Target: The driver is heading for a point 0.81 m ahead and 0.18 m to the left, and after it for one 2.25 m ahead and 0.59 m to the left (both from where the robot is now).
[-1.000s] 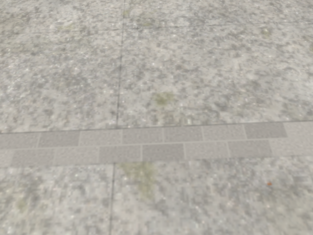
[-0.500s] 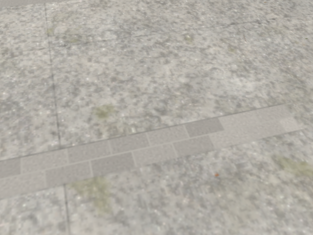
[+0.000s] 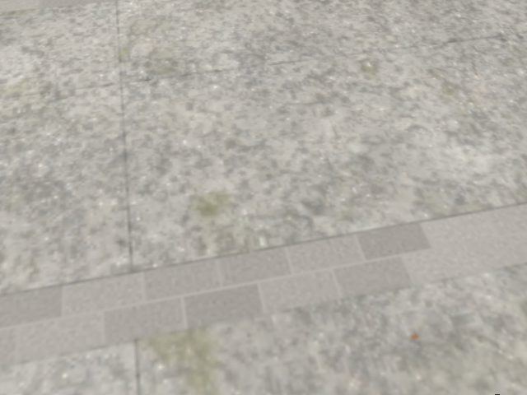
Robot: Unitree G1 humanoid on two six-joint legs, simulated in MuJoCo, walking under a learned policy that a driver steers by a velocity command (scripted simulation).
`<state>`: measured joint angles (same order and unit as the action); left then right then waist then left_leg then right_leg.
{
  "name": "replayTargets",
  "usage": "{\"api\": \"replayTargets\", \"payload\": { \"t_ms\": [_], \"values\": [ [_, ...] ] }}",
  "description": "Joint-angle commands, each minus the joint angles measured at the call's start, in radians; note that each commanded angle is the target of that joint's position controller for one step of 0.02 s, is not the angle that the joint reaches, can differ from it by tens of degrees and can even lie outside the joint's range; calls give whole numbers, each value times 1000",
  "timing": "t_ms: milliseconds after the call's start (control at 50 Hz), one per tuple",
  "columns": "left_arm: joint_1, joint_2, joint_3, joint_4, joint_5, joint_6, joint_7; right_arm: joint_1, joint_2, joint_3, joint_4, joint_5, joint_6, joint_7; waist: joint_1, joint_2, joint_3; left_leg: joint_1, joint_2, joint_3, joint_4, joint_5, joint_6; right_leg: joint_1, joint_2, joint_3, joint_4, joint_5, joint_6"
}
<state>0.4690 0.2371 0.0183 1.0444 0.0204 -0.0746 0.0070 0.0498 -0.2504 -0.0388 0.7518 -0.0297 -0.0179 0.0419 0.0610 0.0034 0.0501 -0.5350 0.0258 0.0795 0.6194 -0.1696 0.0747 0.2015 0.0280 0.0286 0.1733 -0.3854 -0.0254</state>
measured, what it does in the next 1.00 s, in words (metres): walks ahead: left foot, then right foot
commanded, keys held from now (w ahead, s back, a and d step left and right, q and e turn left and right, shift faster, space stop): w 0.70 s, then w+q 0.30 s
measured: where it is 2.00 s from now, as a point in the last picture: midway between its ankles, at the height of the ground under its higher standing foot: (266, 264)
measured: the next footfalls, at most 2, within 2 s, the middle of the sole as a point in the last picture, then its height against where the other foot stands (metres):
left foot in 0.02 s outside the picture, level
right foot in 0.60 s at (312, 378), level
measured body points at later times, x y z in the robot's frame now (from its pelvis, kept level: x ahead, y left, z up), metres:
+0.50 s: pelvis +0.26 +0.03 +0.01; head +0.30 +0.03 +0.46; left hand +0.45 +0.25 -0.11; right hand +0.19 -0.20 -0.13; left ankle +0.14 +0.10 -0.72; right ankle +0.45 -0.08 -0.69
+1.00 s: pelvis +0.55 +0.01 +0.02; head +0.57 +0.01 +0.47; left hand +0.48 +0.25 -0.13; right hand +0.70 -0.21 -0.12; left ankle +0.70 +0.16 -0.67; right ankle +0.46 -0.06 -0.72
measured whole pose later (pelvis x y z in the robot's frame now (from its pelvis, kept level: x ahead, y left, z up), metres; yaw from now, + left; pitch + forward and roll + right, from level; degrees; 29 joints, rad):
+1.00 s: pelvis +0.55 +0.01 +0.02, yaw +7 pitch +0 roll -2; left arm 0.40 0.19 0.03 1.04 0.02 -0.11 0.01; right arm 0.13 -0.22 -0.04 0.89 -0.03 -0.02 0.04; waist 0.03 0.04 0.05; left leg -0.64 0.08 0.03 0.75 0.00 0.06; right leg 0.06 0.08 -0.19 0.18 -0.26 -0.07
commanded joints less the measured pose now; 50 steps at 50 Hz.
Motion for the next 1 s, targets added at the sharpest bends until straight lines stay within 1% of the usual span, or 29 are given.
{"api": "replayTargets", "payload": {
  "t_ms": [20,40,60,80,100,120,160,180,220,260,360,400,480,520,540,560,580,600,620,640,660,680,700,720,740,800,860,920,1000],
  "values": [
    [-41,181,32,-35,2,-6,7,299,-129,-49,47,-2,-26,-31,-196,-63,-109,466,-76,31,-102,-14,57,-229,-189,1,440,979,-100],
    [-18,132,17,-59,0,-7,3,465,-211,-70,79,-24,-35,-46,-240,47,-237,717,147,-219,-147,-226,97,-429,-128,-32,752,629,-85],
    [85,22,0,-73,-25,-8,-7,489,-302,-84,91,-28,-38,-39,-172,294,-339,871,402,-753,-331,-367,208,-726,72,-24,1072,-118,-52],
    [-3,128,26,-73,-2,-8,-7,399,-239,-73,89,7,-34,-31,-150,141,-228,737,357,-788,-401,-409,188,-794,18,91,1146,-75,-79],
    [-67,140,34,-94,-4,-11,-15,281,-175,-55,70,13,-37,-28,-104,83,-97,591,332,-612,-399,-362,170,-807,-39,65,1128,31,-90],
    [-101,115,28,-98,-4,-15,-20,231,-123,-41,68,11,-46,-22,-85,30,-45,485,284,-493,-428,-225,154,-774,-76,48,1075,97,-90],
    [-82,78,21,-86,13,7,-29,212,-76,-24,90,14,-61,-24,-37,61,-18,374,207,-332,-462,-64,118,-692,-115,28,999,129,-74],
    [-78,67,21,-83,15,17,-35,234,-70,-21,104,14,-70,-24,-31,66,-22,359,197,-298,-470,6,122,-674,-114,15,989,139,-66],
    [-116,57,20,-94,16,30,-42,282,-75,-21,134,20,-82,-25,-25,58,0,360,184,-245,-497,69,130,-722,-125,-5,951,169,-51],
    [-205,58,20,-122,18,37,-46,324,-82,-21,156,21,-84,-27,-37,50,34,383,175,-212,-527,80,132,-814,-142,-24,895,236,-32],
    [-409,39,11,-190,12,32,-50,411,-67,-10,200,25,-84,-31,-80,40,64,447,136,-131,-523,262,111,-878,-127,-76,640,392,1],
    [-474,28,3,-210,8,29,-50,445,-68,-7,217,23,-86,-37,-99,49,66,478,136,-113,-512,330,103,-851,-106,-98,542,432,-2],
    [-553,36,2,-245,6,22,-45,492,-75,-6,252,11,-79,-49,-116,55,72,612,175,-113,-465,468,109,-842,-76,-112,428,394,-33],
    [-532,48,7,-249,5,15,-41,474,-85,-8,259,6,-75,-56,-93,61,58,667,192,-105,-403,622,105,-789,-51,-118,389,317,-64],
    [-484,58,13,-236,5,11,-35,455,-94,-9,259,3,-74,-58,-67,71,31,678,193,-95,-337,765,94,-714,-23,-128,371,268,-82],
    [-388,75,24,-207,5,5,-27,443,-104,-12,261,0,-71,-59,-28,80,-22,683,188,-87,-222,884,83,-604,10,-136,351,227,-103],
    [-228,95,37,-155,10,-4,-17,427,-109,-12,261,5,-66,-57,39,64,-105,637,160,-61,-40,878,67,-412,29,-142,286,261,-130],
    [-54,156,58,-114,34,-11,-4,417,-91,-4,237,15,-69,-54,102,20,-214,441,128,-41,216,616,53,-143,-115,10,281,210,-180],
    [31,257,87,-108,55,-7,2,524,17,17,211,55,-70,-40,56,-199,-354,59,-51,16,631,-64,0,159,-434,513,230,134,-323],
    [-24,216,82,-107,10,6,-11,490,-78,-10,226,32,-66,-47,50,-94,-349,-52,-85,-122,743,-334,18,115,-442,674,124,126,-338],
    [-138,172,71,-119,-9,7,-14,396,-87,-18,195,25,-68,-47,1,-67,-172,-108,-20,-142,725,-241,26,-38,-397,483,100,109,-297],
    [-201,108,56,-128,-9,0,-19,345,-71,-14,184,22,-74,-42,-19,-30,-84,-85,16,-136,665,-173,26,-177,-352,368,55,183,-266],
    [-225,76,47,-122,-6,-8,-17,331,-55,-15,187,15,-67,-39,-51,-27,-37,-42,44,-133,606,-142,21,-270,-302,280,26,237,-226],
    [-230,48,38,-109,-7,-14,-13,354,-36,-12,195,1,-51,-33,-81,-40,-19,12,58,-135,562,-126,9,-343,-267,202,1,282,-194],
    [-214,40,35,-99,-4,-23,-10,373,-14,-9,206,-3,-37,-25,-92,-48,-22,45,56,-132,548,-115,1,-373,-255,152,-15,318,-182],
    [-153,79,43,-69,-6,-47,-9,309,-12,-14,182,-1,-13,-12,-100,-52,7,-21,67,-125,500,-37,-15,-384,-241,53,-60,376,-171],
    [-112,74,39,-59,-3,-49,-7,185,-20,-15,139,4,-9,-8,-78,-52,41,-115,72,-115,392,81,-28,-351,-220,-29,-81,419,-148],
    [-89,72,34,-54,-5,-49,-2,84,-2,-4,104,8,-16,-3,-55,-54,51,-109,60,-71,218,181,-30,-313,-206,-104,-74,496,-126],
    [-13,83,33,-28,-2,-43,15,-39,5,7,52,2,-20,2,-14,-54,66,-114,41,5,61,185,-2,-176,-245,-158,-36,622,-120]
  ]
}}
